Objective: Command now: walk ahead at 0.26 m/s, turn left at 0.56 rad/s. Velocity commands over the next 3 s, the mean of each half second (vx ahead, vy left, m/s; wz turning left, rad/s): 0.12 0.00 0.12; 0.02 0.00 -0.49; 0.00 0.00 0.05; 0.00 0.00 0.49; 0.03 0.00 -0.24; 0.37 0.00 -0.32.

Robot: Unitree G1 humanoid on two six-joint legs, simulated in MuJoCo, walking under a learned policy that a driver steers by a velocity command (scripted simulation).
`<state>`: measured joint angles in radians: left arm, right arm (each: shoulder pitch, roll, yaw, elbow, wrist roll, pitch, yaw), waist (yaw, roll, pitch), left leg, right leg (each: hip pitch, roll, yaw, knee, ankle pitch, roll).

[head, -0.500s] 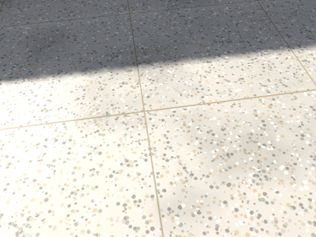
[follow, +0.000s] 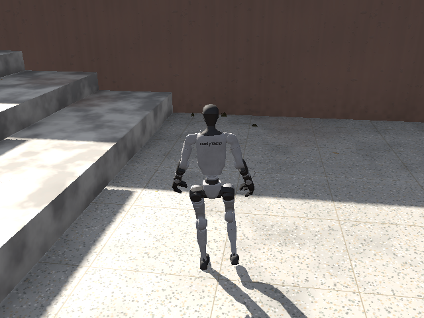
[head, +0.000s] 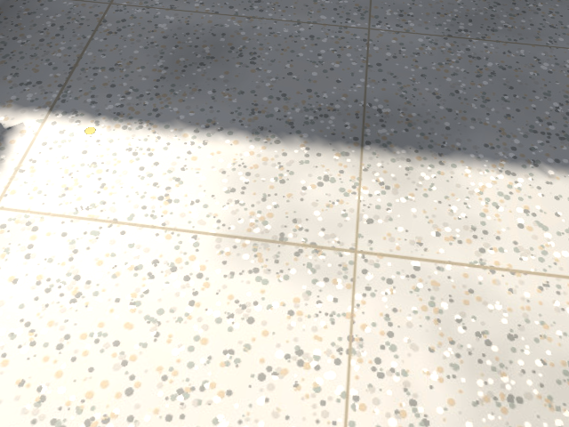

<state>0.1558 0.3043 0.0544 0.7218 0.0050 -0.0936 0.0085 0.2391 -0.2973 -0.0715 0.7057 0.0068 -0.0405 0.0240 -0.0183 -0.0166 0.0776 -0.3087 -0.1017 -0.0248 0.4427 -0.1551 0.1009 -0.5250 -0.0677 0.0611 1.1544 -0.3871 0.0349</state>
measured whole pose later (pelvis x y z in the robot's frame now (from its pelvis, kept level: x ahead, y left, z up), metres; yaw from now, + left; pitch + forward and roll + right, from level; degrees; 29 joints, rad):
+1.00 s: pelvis +0.15 -0.02 +0.00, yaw -16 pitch +1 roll +0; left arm 0.15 0.30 0.07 0.66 -0.02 0.07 -0.01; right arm 0.17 -0.27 -0.06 0.74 0.00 0.02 -0.03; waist -0.03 -0.01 0.05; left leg -0.19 0.07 0.11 0.45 -0.27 -0.01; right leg -0.40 -0.03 0.00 0.79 -0.38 0.09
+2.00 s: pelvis +0.15 -0.02 +0.00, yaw +5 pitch +1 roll -2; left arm 0.11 0.32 0.09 0.80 -0.01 0.01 0.03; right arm 0.16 -0.32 -0.06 0.68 0.00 0.03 -0.03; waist -0.01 -0.02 0.06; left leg -0.23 -0.08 -0.16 0.46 -0.23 0.06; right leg -0.40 0.00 0.08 0.74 -0.34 0.10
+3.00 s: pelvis +0.32 -0.17 +0.01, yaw -16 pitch +1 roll +0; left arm 0.31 0.26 0.03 0.77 0.01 -0.08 -0.02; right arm 0.24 -0.32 -0.06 0.72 0.02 -0.06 0.02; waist 0.02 0.05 0.01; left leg -0.70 0.11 -0.03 0.99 -0.07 -0.02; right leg -0.05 0.06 -0.06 0.28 -0.25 -0.08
